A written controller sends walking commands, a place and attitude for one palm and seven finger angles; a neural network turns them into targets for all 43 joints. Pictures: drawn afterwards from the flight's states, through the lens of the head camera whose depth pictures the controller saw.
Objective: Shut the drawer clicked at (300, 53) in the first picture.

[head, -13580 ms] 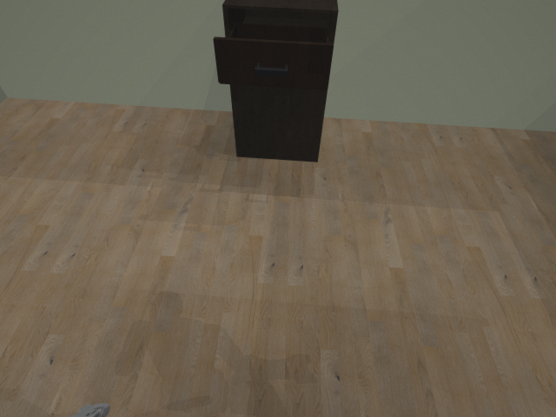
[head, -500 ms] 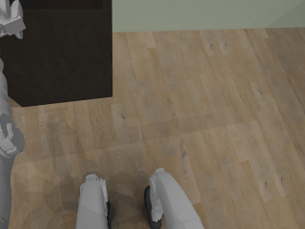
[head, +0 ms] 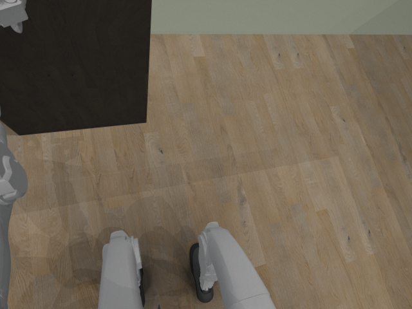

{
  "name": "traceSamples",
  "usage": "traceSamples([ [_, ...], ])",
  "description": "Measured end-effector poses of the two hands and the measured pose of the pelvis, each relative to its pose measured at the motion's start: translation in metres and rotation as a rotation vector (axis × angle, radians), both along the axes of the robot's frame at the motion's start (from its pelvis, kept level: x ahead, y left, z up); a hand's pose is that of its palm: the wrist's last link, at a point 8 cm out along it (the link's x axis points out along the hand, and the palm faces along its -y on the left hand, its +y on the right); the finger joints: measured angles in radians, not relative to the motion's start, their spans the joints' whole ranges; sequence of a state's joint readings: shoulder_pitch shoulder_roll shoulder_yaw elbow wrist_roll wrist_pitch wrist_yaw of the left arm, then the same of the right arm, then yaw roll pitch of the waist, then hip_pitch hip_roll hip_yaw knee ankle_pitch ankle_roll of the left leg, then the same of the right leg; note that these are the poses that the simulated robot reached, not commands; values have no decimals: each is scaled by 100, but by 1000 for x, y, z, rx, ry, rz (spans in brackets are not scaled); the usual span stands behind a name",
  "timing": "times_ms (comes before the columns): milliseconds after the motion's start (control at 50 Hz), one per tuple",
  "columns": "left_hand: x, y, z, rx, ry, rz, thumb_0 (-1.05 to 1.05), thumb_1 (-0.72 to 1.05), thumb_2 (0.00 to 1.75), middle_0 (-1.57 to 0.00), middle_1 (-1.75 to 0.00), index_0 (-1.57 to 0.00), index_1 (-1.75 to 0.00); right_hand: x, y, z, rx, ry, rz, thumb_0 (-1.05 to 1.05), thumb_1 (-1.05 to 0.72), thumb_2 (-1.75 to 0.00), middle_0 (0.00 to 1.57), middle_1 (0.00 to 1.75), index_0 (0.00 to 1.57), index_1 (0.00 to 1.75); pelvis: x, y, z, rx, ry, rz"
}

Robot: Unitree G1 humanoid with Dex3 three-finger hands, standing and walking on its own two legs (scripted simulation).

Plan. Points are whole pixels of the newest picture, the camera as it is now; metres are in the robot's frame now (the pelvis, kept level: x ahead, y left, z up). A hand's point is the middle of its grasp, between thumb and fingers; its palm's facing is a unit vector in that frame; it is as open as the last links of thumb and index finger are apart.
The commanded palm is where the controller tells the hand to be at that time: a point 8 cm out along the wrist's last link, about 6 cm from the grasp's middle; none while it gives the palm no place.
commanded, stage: pull the fist back off the drawer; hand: left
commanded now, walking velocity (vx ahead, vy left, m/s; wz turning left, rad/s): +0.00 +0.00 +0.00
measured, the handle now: out of the picture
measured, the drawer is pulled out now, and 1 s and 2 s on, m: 0.00 0.00 0.00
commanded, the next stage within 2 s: draw the hand back to the body in 0.36 s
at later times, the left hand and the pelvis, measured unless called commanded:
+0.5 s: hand (20, 7) +0.58 +0.22 +0.07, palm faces +0.13 -0.99 -0.03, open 3.2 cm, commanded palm +0.54 +0.25 +0.09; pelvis +0.04 +0.00 +0.03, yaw +0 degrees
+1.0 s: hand out of the picture +0.42 +0.23 +0.18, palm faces +0.10 -0.99 -0.05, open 3.3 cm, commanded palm +0.38 +0.28 +0.20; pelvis +0.08 +0.00 +0.11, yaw +4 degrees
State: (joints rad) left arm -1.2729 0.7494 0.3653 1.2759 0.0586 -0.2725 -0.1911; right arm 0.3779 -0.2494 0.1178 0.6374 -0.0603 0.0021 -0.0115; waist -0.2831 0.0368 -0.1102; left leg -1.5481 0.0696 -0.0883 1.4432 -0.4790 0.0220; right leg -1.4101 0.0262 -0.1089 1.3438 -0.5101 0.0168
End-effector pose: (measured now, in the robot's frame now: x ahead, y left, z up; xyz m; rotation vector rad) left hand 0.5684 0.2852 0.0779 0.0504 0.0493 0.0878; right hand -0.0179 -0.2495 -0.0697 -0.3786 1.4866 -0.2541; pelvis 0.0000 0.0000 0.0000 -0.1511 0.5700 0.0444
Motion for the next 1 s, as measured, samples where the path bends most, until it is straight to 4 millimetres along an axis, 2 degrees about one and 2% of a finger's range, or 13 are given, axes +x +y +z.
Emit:
traceSamples([
  [120, -2, -4, -2, -8, 2, 6, -2, 61, 87, -140, -160, -140, -160, 1, 3, 1, 25, 11, -7, 0, -91, -90, 20, 30, 20, 30, 4, 1, 4, 7, -5, -2],
  [220, -6, -11, -3, -19, -2, 13, -2, 68, 88, -140, -160, -140, -160, 10, 2, 2, 46, 5, -17, 0, -91, -90, 20, 30, 20, 30, 11, 0, 10, 16, -12, -7],
  [360, -10, -17, -5, -27, 3, 32, -1, 81, 89, -140, -160, -140, -160, 35, -3, 4, 67, -30, -26, 0, -91, -90, 20, 30, 20, 30, 25, -2, 20, 31, -27, -19],
  [540, -18, -8, 3, -16, -31, 40, 2, 88, 90, -140, -160, -140, -160, 72, -13, 7, 77, -65, -27, 0, -91, -90, 20, 30, 20, 29, 44, -5, 30, 46, -40, -24],
  [640, -54, -2, 20, 3, -29, 17, 2, 89, 90, -139, -160, -140, -160, 103, -10, 22, 114, -121, -41, 0, -91, -90, 20, 30, 20, 29, 58, -4, 52, 62, -83, -25],
  [780, -114, 5, 57, -29, -24, 47, 2, 90, 90, -140, -160, -140, -160, 168, -4, 58, 136, -286, 44, 0, -91, -90, 20, 30, 20, 29, 76, -4, 88, 78, -179, 8],
  [900, -147, 3, 85, -28, -51, 25, 2, 90, 90, -140, -160, -140, -160, 222, -2, 85, 134, -457, 122, 0, -91, -90, 20, 30, 20, 29, 81, -2, 103, 89, -264, 36],
  [1000, -176, -3, 106, -1, -54, 12, 2, 90, 90, -140, -160, -140, -160, 254, 7, 105, 156, -584, 155, 0, -91, -90, 20, 30, 20, 29, 81, -1, 113, 105, -329, 34],
])
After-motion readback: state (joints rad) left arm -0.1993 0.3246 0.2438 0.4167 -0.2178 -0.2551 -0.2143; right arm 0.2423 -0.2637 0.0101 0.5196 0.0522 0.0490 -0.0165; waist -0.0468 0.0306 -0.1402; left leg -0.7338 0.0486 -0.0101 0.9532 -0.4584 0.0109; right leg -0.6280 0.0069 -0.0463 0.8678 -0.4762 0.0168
